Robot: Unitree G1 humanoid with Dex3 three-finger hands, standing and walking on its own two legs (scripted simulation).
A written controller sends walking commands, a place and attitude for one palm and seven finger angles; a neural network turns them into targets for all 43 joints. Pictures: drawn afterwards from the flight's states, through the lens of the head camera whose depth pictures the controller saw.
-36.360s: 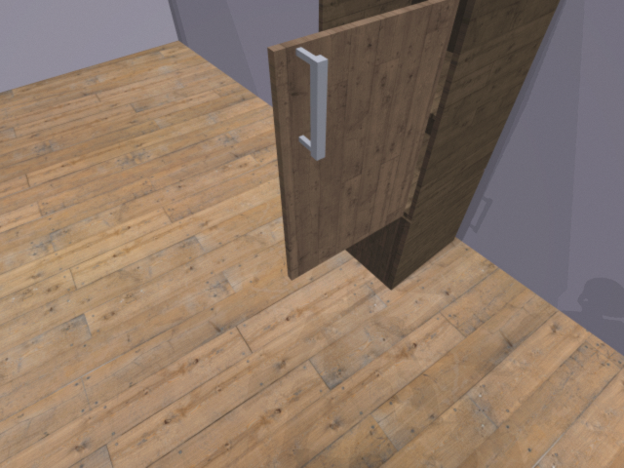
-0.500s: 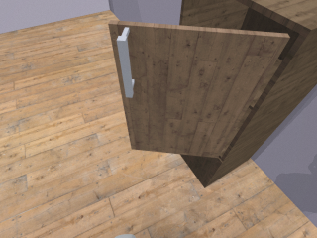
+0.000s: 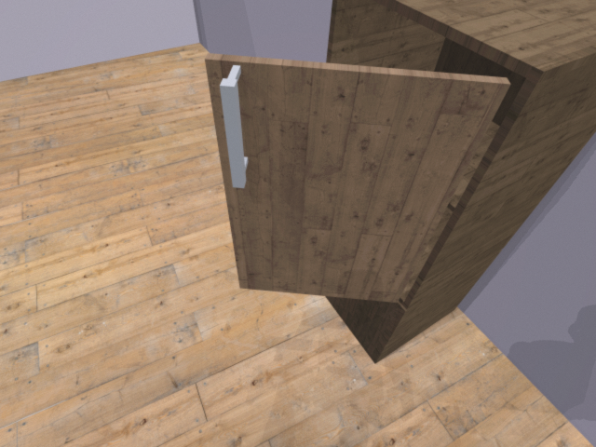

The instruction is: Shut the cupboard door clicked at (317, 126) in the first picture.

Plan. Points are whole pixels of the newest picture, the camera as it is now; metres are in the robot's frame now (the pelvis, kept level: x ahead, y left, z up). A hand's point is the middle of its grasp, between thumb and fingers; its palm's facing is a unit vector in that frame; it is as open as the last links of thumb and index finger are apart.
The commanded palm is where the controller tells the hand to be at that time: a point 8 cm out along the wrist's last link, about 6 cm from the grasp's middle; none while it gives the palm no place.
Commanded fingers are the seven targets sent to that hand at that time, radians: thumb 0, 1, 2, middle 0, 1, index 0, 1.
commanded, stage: come to a stop and stand still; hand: left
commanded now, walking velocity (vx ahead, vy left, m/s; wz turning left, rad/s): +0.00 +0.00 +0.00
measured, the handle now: (237, 131) +0.50 +0.13 +0.16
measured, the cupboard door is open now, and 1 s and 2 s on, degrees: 54 54 54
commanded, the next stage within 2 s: look again from close up in 1.12 s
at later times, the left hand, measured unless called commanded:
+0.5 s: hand out of the picture -0.02 +0.20 -0.16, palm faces -0.02 -0.96 -0.28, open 7.4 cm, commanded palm none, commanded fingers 0.00 0.90 0.90 -0.20 -0.30 -0.20 -0.30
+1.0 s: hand out of the picture +0.08 +0.17 -0.16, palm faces -0.02 -0.97 -0.26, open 7.4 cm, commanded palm none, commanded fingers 0.00 0.90 0.90 -0.20 -0.30 -0.20 -0.30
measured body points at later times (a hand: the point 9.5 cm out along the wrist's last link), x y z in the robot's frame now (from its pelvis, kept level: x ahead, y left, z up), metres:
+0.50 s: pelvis -0.02 +0.00 +0.00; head +0.00 -0.03 +0.45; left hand -0.02 +0.25 -0.14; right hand -0.02 -0.23 -0.17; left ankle -0.02 +0.10 -0.73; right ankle +0.02 -0.12 -0.73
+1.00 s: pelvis +0.02 -0.02 +0.01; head +0.04 -0.04 +0.45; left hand +0.08 +0.22 -0.14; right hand +0.05 -0.26 -0.16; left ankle -0.02 +0.10 -0.73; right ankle +0.02 -0.12 -0.73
